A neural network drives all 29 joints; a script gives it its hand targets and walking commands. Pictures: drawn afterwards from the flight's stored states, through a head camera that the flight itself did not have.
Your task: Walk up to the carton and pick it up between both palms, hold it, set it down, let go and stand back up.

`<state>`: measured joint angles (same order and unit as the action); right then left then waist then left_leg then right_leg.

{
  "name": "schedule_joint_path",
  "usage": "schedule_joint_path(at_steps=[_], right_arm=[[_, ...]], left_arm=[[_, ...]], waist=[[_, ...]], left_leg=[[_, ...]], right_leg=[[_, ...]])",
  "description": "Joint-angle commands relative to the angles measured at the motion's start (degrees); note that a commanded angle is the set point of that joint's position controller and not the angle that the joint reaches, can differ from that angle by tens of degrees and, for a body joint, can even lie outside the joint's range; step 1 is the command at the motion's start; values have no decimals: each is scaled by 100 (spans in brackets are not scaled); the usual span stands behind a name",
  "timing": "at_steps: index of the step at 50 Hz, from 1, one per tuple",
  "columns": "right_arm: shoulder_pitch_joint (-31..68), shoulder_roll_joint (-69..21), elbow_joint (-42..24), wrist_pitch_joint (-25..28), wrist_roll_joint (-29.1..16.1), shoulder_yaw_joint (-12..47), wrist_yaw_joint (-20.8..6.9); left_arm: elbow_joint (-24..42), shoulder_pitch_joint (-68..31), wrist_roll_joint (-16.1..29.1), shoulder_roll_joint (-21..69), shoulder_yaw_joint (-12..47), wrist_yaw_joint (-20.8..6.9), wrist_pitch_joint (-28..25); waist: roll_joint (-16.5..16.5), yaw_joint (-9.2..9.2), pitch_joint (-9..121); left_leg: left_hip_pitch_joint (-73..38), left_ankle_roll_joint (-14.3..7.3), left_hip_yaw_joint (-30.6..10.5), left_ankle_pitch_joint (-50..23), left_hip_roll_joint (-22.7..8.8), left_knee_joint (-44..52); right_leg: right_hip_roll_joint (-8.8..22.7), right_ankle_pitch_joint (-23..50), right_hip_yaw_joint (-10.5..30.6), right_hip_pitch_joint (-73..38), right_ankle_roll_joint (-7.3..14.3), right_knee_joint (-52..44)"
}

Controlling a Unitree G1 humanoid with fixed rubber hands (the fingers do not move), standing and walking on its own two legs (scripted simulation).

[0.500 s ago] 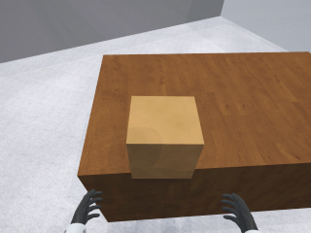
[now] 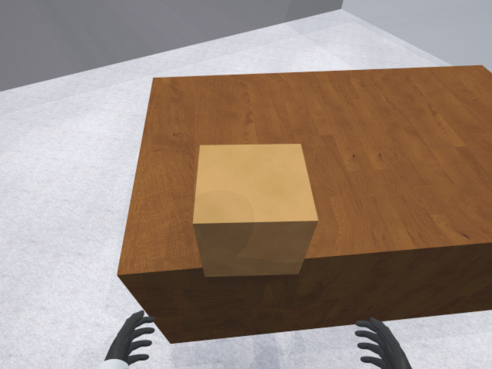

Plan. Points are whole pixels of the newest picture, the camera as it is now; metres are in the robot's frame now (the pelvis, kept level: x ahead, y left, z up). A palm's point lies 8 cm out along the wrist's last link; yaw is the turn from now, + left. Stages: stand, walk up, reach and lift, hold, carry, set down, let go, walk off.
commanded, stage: let go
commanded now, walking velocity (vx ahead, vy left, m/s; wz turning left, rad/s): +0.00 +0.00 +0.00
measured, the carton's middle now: (251, 212) +0.42 +0.02 -0.04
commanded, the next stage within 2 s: stand in 0.38 s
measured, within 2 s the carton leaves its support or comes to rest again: neither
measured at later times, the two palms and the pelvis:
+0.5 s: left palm (115, 368) +0.14 +0.24 -0.10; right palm out of the picture +0.12 -0.25 -0.11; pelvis +0.00 +0.00 -0.01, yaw -2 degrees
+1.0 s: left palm out of the picture +0.09 +0.24 -0.13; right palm out of the picture -0.03 -0.24 -0.14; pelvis -0.01 +0.02 -0.01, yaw -6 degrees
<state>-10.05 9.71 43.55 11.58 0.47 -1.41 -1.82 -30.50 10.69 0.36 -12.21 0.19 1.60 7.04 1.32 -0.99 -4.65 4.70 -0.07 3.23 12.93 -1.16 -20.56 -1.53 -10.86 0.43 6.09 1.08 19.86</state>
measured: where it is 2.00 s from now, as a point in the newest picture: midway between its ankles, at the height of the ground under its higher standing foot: outside the picture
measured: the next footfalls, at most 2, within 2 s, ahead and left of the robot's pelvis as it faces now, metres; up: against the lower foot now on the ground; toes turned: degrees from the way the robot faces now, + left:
none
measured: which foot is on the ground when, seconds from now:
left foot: down 0.00-1.00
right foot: down 0.00-1.00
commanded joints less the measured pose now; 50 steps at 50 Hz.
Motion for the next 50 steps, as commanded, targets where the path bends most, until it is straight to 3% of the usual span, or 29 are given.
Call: schedule_joint_path(at_steps=[1,18,19,20,21,22,23,24,25,27,28,30,32,36,39,43,45,46,48,50], right_arm=[[424,723,-593,228,8,-219,19],[327,864,-666,281,68,-245,34],[363,835,-683,285,19,-162,29],[-206,1237,-262,-603,17,-457,116],[-527,1276,-347,-1025,45,-442,126],[-448,1203,-355,-1223,78,-434,144],[-528,1126,-408,-1329,68,-458,142],[-484,1105,-382,-1383,67,-436,162],[-443,1139,-352,-1376,58,-442,149],[-325,1057,-397,-1345,75,-397,142],[-360,998,-393,-1325,81,-413,117],[-355,1064,-291,-1314,111,-442,129],[-608,1191,-185,-1276,126,-474,138],[-707,1115,-81,-1227,83,-461,174],[-754,1143,-3,-1216,114,-467,190],[-982,1171,244,-1226,128,-427,245],[-1125,1123,313,-1239,102,-424,251],[-1188,1134,397,-1241,127,-430,268],[-1360,1048,495,-1237,122,-407,280],[-1214,1100,547,-1242,135,-422,299]], left_arm=[[815,-509,-35,-511,-203,36,-195],[789,-547,42,-561,-191,-31,-203],[793,-522,36,-575,-173,-22,-219],[136,398,-397,-918,-397,-80,-592],[36,303,-389,-1127,-468,-120,-751],[71,149,-305,-883,-404,-171,-835],[35,24,-273,-805,-380,-188,-867],[24,72,-233,-669,-337,-206,-863],[-47,56,-230,-680,-341,-199,-860],[-133,173,-241,-641,-322,-190,-848],[-113,94,-254,-701,-340,-177,-850],[-223,295,-280,-751,-364,-168,-900],[-274,306,-235,-713,-353,-143,-916],[-453,555,-232,-695,-334,-123,-945],[-620,718,-212,-619,-308,-99,-926],[-747,838,-194,-544,-313,-78,-880],[-785,776,-198,-503,-309,-51,-874],[-828,846,-201,-495,-320,-31,-878],[-963,836,-191,-501,-316,-10,-878],[-1035,1025,-198,-496,-310,13,-884]], waist=[[-178,9,708],[-28,36,775],[-77,-22,763],[-469,-67,850],[-418,184,1161],[-208,137,1012],[48,249,1263],[-53,187,1147],[268,233,1008],[-39,165,560],[-90,213,717],[-118,126,846],[129,182,829],[-296,143,875],[-48,120,851],[-194,120,541],[57,184,478],[-104,172,435],[-1,248,457],[-135,167,408]], left_leg=[[-437,143,139,-1326,30,69],[-468,137,157,-1196,79,6],[-421,136,147,-1260,80,21],[-390,20,-218,-1643,-695,-433],[-109,-76,-195,-1323,-694,-567],[110,-61,-106,-1014,-646,-678],[252,-60,-86,-555,-540,-723],[375,-65,-31,-99,-484,-731],[458,-70,-112,191,-499,-674],[662,-52,-113,527,-501,-555],[737,-148,-196,697,-554,-464],[618,-182,-184,460,-594,-462],[542,-185,-185,466,-541,-498],[595,-298,-253,324,-681,-251],[458,-331,-188,173,-643,-327],[663,-347,-203,306,-697,-67],[677,-306,-123,386,-627,-165],[582,-315,-94,378,-633,-166],[505,-333,-117,229,-662,-177],[412,-368,-123,274,-710,-145]], right_leg=[[34,725,-179,216,53,-275],[50,938,-112,217,18,-184],[56,979,-92,209,22,-184],[508,1621,447,917,-176,227],[565,1787,427,506,-153,368],[547,2079,494,631,-102,464],[549,2220,512,512,-27,599],[551,1951,640,761,41,583],[507,1722,640,931,60,553],[415,1052,770,1357,29,446],[421,809,734,1274,57,462],[422,987,723,1242,28,581],[382,766,826,1376,36,502],[322,962,730,1207,69,698],[367,934,820,1187,60,665],[306,824,818,1214,46,694],[358,844,876,1253,91,578],[338,759,871,1278,81,555],[341,894,919,1274,103,585],[336,805,901,1387,91,579]])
